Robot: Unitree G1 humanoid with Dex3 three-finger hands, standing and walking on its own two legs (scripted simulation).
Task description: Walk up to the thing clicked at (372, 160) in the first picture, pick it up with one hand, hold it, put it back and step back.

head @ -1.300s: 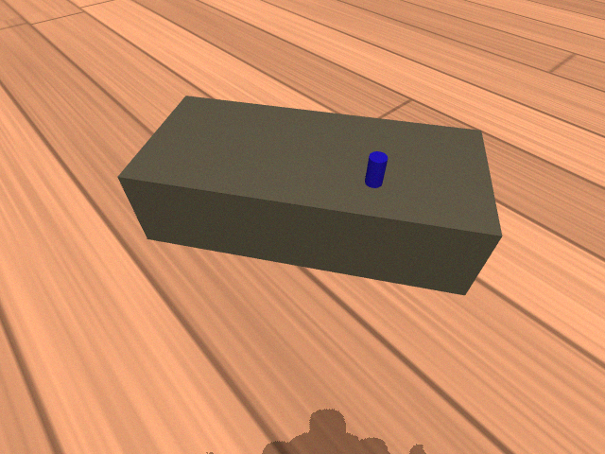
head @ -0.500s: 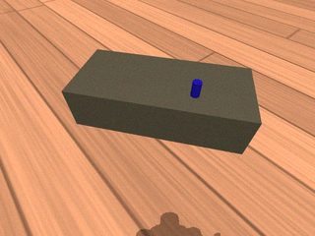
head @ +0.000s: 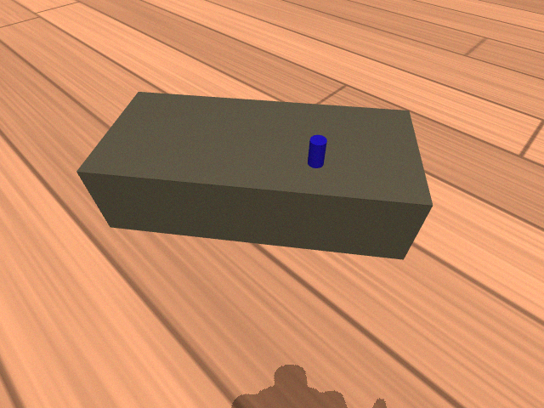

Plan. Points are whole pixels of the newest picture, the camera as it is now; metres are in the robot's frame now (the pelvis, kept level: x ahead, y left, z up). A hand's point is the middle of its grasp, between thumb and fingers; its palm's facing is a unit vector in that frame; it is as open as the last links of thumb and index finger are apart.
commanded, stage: walk up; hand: right
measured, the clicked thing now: (316, 151) +1.05 -0.22 -0.36
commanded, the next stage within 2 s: none
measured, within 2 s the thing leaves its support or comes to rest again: neither
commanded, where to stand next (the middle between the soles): +0.62 +0.07 m, yaw -9 degrees
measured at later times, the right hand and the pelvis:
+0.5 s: hand (430, 337) +0.27 -0.29 -0.15, palm faces +0.01 +0.95 -0.31, open 7.4 cm; pelvis +0.18 -0.02 -0.01, yaw -5 degrees
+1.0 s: hand (388, 286) +0.38 -0.25 -0.16, palm faces +0.15 +0.94 -0.31, open 7.4 cm; pelvis +0.39 +0.02 -0.02, yaw -9 degrees
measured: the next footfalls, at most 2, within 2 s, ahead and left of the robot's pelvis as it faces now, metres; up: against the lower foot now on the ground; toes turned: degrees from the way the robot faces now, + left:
right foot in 0.10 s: +0.12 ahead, -0.15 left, +0.00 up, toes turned -4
left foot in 0.56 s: +0.38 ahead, +0.11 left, +0.00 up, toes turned -1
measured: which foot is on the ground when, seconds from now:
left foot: down 0.00-0.12, up 0.14-0.54, down 0.56-1.00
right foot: up 0.00-0.08, down 0.10-0.60, up 0.62-0.98, down 1.00-1.00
